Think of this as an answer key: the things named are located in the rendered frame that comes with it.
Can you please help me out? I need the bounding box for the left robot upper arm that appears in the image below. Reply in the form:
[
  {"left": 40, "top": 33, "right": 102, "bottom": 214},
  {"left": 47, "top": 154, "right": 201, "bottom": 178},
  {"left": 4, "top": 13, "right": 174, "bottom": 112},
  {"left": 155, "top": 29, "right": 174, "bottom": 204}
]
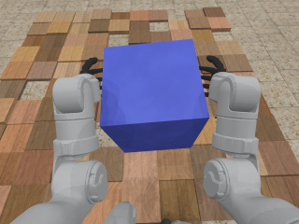
[{"left": 9, "top": 160, "right": 108, "bottom": 224}]

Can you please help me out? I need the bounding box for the right robot forearm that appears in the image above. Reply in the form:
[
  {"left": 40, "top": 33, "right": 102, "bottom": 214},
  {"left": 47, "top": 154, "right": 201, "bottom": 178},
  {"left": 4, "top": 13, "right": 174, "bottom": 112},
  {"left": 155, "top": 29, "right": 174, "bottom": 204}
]
[{"left": 208, "top": 72, "right": 262, "bottom": 185}]

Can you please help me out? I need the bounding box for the robot left hand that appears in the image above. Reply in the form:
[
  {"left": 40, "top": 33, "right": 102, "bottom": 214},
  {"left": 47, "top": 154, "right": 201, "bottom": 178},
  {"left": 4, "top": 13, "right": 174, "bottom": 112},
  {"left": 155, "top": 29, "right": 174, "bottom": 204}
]
[{"left": 79, "top": 57, "right": 103, "bottom": 97}]

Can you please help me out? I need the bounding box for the robot right hand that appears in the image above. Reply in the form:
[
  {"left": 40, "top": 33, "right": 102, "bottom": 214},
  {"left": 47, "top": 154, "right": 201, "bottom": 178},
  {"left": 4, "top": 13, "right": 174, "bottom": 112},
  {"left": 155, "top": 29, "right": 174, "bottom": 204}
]
[{"left": 199, "top": 55, "right": 226, "bottom": 97}]

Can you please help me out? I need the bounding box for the left robot thigh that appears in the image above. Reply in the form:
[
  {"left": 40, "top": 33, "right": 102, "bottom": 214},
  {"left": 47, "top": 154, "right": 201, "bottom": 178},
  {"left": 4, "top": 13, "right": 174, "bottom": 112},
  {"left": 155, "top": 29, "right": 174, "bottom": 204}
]
[{"left": 103, "top": 203, "right": 136, "bottom": 224}]

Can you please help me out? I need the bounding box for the carton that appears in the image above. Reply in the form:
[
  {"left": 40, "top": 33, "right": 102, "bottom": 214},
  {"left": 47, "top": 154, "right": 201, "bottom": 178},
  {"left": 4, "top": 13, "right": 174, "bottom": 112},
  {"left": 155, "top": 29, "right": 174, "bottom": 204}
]
[{"left": 99, "top": 38, "right": 210, "bottom": 153}]

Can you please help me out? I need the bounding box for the right robot upper arm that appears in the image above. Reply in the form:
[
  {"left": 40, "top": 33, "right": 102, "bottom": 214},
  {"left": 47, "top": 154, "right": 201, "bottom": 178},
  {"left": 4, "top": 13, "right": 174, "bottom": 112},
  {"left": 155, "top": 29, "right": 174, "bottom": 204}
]
[{"left": 203, "top": 158, "right": 299, "bottom": 224}]

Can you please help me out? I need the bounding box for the left robot forearm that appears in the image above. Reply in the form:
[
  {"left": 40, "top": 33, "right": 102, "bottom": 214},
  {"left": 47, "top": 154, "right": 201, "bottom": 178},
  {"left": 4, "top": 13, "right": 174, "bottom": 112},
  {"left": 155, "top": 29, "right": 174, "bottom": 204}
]
[{"left": 51, "top": 73, "right": 102, "bottom": 195}]

